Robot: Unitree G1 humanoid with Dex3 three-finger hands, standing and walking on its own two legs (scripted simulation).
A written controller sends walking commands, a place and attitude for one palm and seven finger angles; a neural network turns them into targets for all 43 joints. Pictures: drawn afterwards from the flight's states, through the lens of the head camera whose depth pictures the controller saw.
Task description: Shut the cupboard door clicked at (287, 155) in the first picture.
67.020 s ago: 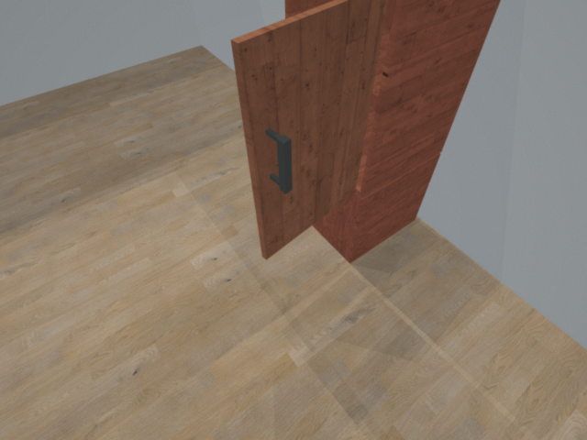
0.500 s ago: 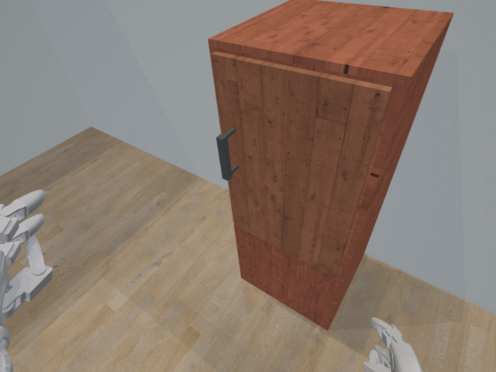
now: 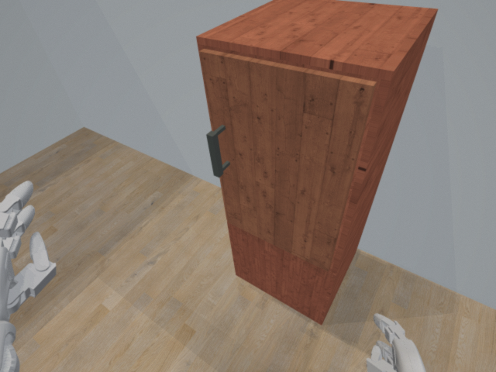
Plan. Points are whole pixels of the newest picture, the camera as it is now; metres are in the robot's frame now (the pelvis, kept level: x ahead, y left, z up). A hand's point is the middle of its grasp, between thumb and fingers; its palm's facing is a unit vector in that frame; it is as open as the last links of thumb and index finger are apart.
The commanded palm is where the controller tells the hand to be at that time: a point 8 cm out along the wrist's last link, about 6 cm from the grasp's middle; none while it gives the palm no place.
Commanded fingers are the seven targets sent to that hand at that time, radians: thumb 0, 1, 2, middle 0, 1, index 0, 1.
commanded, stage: step back with the hand held close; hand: left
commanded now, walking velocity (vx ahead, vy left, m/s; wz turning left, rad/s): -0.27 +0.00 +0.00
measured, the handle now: (219, 151) +0.64 +0.15 +0.00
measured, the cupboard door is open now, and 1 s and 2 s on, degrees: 0 0 0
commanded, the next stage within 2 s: stop stepping back and stand still in 1.00 s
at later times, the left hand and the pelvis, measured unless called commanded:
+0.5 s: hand out of the picture +0.13 +0.29 +0.15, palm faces +0.41 -0.78 -0.48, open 7.4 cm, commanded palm +0.08 +0.33 +0.17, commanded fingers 0.00 0.90 0.90 -0.20 -0.30 -0.20 -0.30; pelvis -0.07 +0.03 -0.01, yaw -1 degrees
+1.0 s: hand out of the picture +0.01 +0.31 +0.16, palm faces +0.52 -0.73 -0.45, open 7.4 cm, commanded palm -0.04 +0.34 +0.17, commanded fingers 0.00 0.90 0.90 -0.20 -0.30 -0.20 -0.30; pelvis -0.15 +0.03 -0.01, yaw +5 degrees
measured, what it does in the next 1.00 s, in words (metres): walks backwards: right foot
